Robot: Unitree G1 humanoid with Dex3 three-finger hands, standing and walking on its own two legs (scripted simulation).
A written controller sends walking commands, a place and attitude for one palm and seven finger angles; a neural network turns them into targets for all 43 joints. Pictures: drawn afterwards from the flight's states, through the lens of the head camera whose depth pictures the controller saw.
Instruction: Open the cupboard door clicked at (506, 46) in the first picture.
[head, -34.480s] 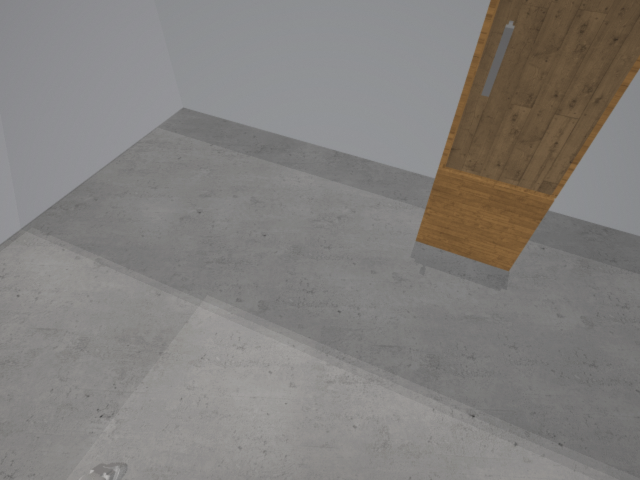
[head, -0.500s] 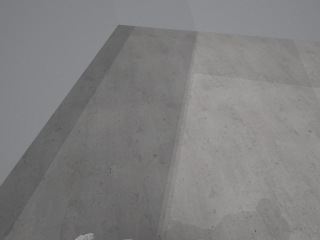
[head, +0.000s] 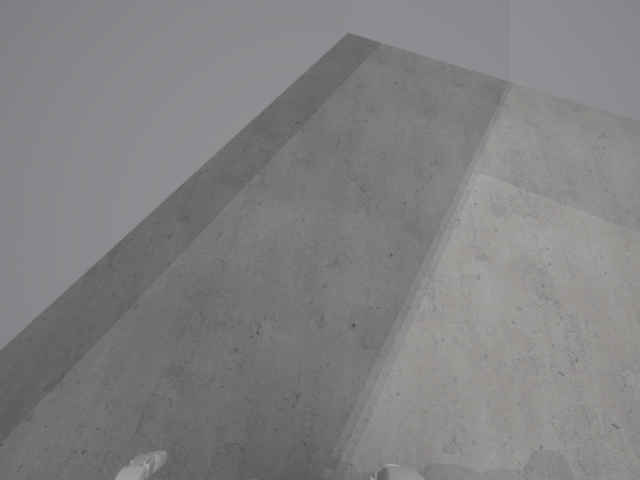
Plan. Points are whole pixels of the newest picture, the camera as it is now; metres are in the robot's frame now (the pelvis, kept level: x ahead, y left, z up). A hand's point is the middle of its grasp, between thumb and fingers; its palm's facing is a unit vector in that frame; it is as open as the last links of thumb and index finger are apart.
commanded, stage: turn to face it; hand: left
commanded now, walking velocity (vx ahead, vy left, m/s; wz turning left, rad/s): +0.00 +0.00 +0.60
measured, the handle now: out of the picture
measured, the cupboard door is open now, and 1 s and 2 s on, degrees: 50 50 50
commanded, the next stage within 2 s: none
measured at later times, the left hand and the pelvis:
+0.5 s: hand out of the picture -0.02 +0.17 -0.19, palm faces +0.37 -0.90 -0.22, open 7.4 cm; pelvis +0.02 -0.03 -0.01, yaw +21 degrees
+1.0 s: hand out of the picture +0.01 +0.14 -0.15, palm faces +0.57 -0.78 -0.26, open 7.4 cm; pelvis +0.04 -0.08 +0.00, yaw +38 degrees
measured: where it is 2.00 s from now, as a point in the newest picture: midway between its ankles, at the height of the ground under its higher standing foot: outside the picture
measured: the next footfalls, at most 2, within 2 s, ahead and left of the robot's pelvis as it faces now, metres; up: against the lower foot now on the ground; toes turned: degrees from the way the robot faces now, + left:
right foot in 0.10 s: +0.06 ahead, -0.15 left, +0.00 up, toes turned +1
left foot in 0.48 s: +0.02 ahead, +0.08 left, +0.00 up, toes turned +27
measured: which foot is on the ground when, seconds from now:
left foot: down 0.00-0.10, up 0.12-0.46, down 0.48-0.84, up 0.86-1.00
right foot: up 0.00-0.08, down 0.10-0.48, up 0.50-0.82, down 0.84-1.00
